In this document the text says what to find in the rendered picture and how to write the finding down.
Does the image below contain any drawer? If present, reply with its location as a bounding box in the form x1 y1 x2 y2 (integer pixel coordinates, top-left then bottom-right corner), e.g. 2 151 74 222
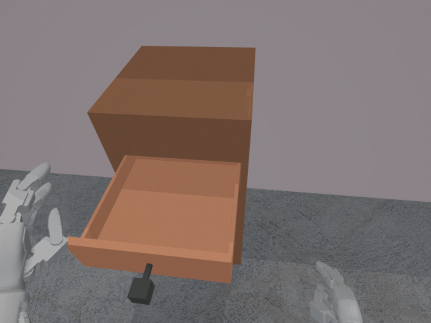
67 155 241 283

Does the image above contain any handle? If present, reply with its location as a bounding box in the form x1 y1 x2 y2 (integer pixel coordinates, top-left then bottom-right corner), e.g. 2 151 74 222
127 263 155 305

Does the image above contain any right robot hand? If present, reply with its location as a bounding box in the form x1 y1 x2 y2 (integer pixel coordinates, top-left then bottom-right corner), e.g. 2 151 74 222
310 261 363 323

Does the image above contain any left robot hand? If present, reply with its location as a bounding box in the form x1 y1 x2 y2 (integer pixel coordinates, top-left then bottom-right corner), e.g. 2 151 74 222
0 162 68 291

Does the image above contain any cabinet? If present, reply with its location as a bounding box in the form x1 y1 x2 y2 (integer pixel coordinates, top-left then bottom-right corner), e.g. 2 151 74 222
87 46 256 265

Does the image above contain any robot left forearm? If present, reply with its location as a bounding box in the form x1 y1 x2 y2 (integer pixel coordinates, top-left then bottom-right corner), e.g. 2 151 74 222
0 289 32 323

